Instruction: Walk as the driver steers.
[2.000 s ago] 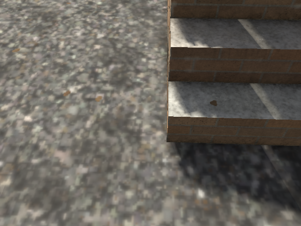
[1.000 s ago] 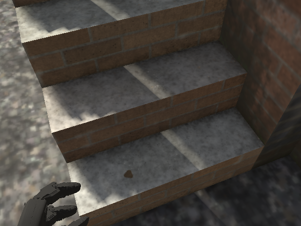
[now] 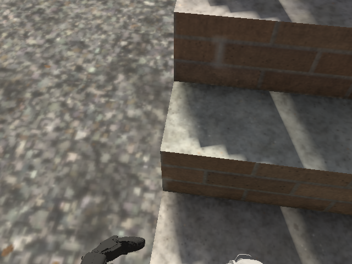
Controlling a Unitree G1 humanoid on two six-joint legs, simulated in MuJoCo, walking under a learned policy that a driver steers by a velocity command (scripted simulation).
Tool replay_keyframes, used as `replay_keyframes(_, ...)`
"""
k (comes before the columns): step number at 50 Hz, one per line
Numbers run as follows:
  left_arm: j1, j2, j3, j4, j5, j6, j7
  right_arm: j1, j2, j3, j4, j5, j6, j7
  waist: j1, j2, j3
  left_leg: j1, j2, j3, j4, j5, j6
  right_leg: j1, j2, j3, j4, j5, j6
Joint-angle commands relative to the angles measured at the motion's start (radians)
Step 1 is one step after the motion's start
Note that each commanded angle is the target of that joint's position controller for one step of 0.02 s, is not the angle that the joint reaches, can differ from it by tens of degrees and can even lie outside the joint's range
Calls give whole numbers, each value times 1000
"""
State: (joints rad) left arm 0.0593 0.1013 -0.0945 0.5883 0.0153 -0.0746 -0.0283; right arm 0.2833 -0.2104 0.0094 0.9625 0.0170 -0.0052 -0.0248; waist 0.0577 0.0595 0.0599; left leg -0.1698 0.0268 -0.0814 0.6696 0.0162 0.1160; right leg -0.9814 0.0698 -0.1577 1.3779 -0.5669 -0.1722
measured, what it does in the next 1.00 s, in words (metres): climbs, turning right: left foot, then right foot 0.24 m higher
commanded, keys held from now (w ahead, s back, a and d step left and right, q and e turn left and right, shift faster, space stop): w+e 0.72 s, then w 0.28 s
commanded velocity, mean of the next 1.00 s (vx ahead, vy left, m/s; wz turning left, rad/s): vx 0.43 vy -0.09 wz -0.44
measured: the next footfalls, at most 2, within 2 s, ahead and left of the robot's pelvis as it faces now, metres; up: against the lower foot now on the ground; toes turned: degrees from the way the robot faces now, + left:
left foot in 0.54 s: +0.17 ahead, +0.13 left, -0.02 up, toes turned -10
right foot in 0.74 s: +0.28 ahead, +0.00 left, +0.22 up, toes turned -30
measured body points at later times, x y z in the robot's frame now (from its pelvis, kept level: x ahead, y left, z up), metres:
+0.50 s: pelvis +0.14 +0.05 +0.14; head +0.14 +0.04 +0.59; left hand +0.26 +0.27 +0.01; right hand +0.27 -0.20 +0.03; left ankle +0.16 +0.12 -0.54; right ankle +0.13 -0.07 -0.59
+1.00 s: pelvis +0.28 +0.19 +0.09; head +0.31 +0.25 +0.53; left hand +0.61 +0.16 +0.05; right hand +0.15 -0.10 +0.04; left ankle +0.40 +0.26 -0.64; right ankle +0.25 +0.03 -0.37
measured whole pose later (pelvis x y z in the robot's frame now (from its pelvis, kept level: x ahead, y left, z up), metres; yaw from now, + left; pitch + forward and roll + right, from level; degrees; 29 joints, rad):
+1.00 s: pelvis +0.28 +0.19 +0.09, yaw -29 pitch -3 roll -9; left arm -0.07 0.11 -0.01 0.55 -0.06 -0.01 0.02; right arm 0.40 -0.33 -0.04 0.68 -0.01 -0.03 -0.06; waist -0.12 0.00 0.03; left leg -0.38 0.15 -0.12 0.65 0.22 0.09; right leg -0.94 -0.04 -0.14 1.93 -0.90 0.04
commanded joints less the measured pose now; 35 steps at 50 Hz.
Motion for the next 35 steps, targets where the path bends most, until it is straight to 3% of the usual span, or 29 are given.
replay_keyframes(1,505,249,102,193,39,62,1,-59,-119,-16,-98,-69,-92,105,108,-382,-561,-213,-58,-86,926,-128,26,981,-116,630,-732,311,-47)
replay_keyframes(2,382,147,77,201,41,96,-5,-197,-63,-30,-190,-25,-88,136,30,-195,-409,-439,-103,-86,1120,-159,22,744,-196,795,-902,-130,-84)
replay_keyframes(3,324,114,75,208,23,95,-4,-270,-38,-16,-266,-8,-75,139,-9,-20,-166,-562,-98,-54,1232,-252,15,493,-242,905,-948,-321,-121)
replay_keyframes(4,236,101,72,220,2,79,5,-248,6,0,-307,-15,-60,130,-101,5,-33,-628,-59,-33,1177,-261,7,330,-204,800,-915,-387,-79)
replay_keyframes(5,165,88,67,207,-23,69,13,-206,29,19,-330,-27,-43,116,-153,-46,29,-640,-28,-13,1162,-293,-17,268,-151,674,-925,-290,-38)
replay_keyframes(6,164,71,67,243,-28,65,17,-125,63,34,-310,-29,-45,106,-196,-52,40,-663,-17,19,1151,-278,-27,253,-142,582,-916,-242,-37)
replay_keyframes(9,229,97,73,271,-19,31,14,-122,52,53,-304,-44,-66,76,-171,-77,8,-682,-5,100,1031,-104,-70,268,-115,492,-960,-116,-85)
replay_keyframes(10,224,146,88,249,-20,27,27,-157,26,57,-316,-48,-71,65,-146,-98,-6,-600,-34,172,897,-95,-93,219,-91,447,-1019,-48,-109)
replay_keyframes(11,219,166,97,229,-8,23,41,-191,20,60,-327,-53,-82,57,-120,-120,-44,-537,-55,211,832,-75,-110,214,-83,432,-1047,33,-132)
replay_keyframes(13,203,234,122,199,-4,12,53,-209,1,50,-322,-47,-62,25,-90,-166,-91,-345,-109,273,638,-98,-135,195,-73,387,-1095,123,-125)
replay_keyframes(14,236,244,119,207,30,1,45,-174,-20,33,-285,-31,-44,-7,-76,-257,-101,-413,-110,253,712,-123,-156,291,-120,489,-1077,16,-154)
replay_keyframes(15,249,244,119,202,26,-2,41,-166,-47,23,-281,-20,-41,-21,-61,-258,-81,-473,-115,222,671,-156,-165,366,-138,553,-1075,-60,-166)
replay_keyframes(16,285,247,121,214,21,-1,39,-231,-48,24,-293,-18,-50,-27,-32,-267,-45,-553,-125,213,611,-240,-171,457,-167,625,-1095,-97,-184)
replay_keyframes(18,339,233,120,224,13,1,38,-322,-52,22,-321,-3,-69,-25,8,-234,-39,-608,-138,192,407,-353,-161,636,-178,684,-1052,-88,-171)
replay_keyframes(19,300,208,106,212,33,10,41,-313,-48,26,-306,-4,-77,-5,3,-249,-79,-693,-138,173,525,-246,-136,733,-180,748,-968,-83,-178)
replay_keyframes(20,302,212,102,188,28,15,48,-268,-32,34,-295,13,-82,4,2,-302,-105,-767,-109,71,493,-307,-121,837,-215,836,-955,-131,-198)
replay_keyframes(22,286,197,93,162,2,19,52,-272,-39,38,-303,9,-100,25,7,-286,-113,-784,-95,56,424,-396,-113,899,-216,852,-909,-33,-188)
replay_keyframes(24,219,198,87,128,-10,37,71,-197,-35,42,-288,10,-114,39,-49,-236,-147,-551,-74,61,198,-448,-96,733,-184,794,-832,36,-147)
replay_keyframes(25,102,192,81,98,-16,52,77,-52,-30,37,-237,16,-107,36,-145,-192,-171,-211,-71,129,-47,-305,-79,497,-101,653,-742,74,-80)
replay_keyframes(26,-9,146,67,64,-14,55,65,185,-61,13,-157,19,-106,33,-263,-30,-179,169,1,73,-223,-12,-64,196,39,486,-384,40,24)
replay_keyframes(27,-46,74,45,34,1,35,40,305,-37,11,-84,15,-88,31,-287,137,-117,342,75,38,-328,157,-77,-20,168,294,83,56,97)
replay_keyframes(28,-26,-2,40,56,-27,-3,13,301,29,54,-65,-11,-91,35,-244,97,11,458,161,-6,-226,532,-177,-387,227,348,575,52,113)
replay_keyframes(29,172,-5,45,63,-81,-33,-11,209,-45,37,-125,-54,-61,8,-63,172,-183,664,312,-188,-51,905,-108,-586,198,305,960,-53,154)
replay_keyframes(30,219,55,41,31,-106,-36,-5,115,-136,4,-190,-49,-33,-22,-8,164,-307,666,496,-395,-183,473,96,-647,136,207,1253,-129,182)
replay_keyframes(31,55,47,22,-62,-106,-34,6,80,-142,-4,-203,-43,-33,-35,-12,72,-186,540,538,-422,-307,75,84,-700,-29,233,1142,-137,182)
replay_keyframes(32,-140,25,2,-121,-60,-25,3,144,-100,3,-158,-36,-44,-29,-88,-40,-52,401,478,-376,-360,6,65,-644,-64,152,1046,-162,184)
replay_keyframes(33,-409,19,-7,-207,18,-2,-12,312,-59,12,-70,-14,-60,-43,-206,-245,127,252,445,-398,-340,189,27,-635,-82,165,1004,-147,198)
replay_keyframes(34,-550,-34,-24,-343,51,18,-33,469,9,35,58,-42,-108,-56,-228,-139,175,234,298,-80,-255,781,-65,-552,28,74,1005,-327,157)
replay_keyframes(35,-384,-25,-33,-366,36,9,-61,242,11,41,10,-23,-128,-69,-7,-141,69,-30,146,130,-253,811,-177,-93,18,-25,498,-312,143)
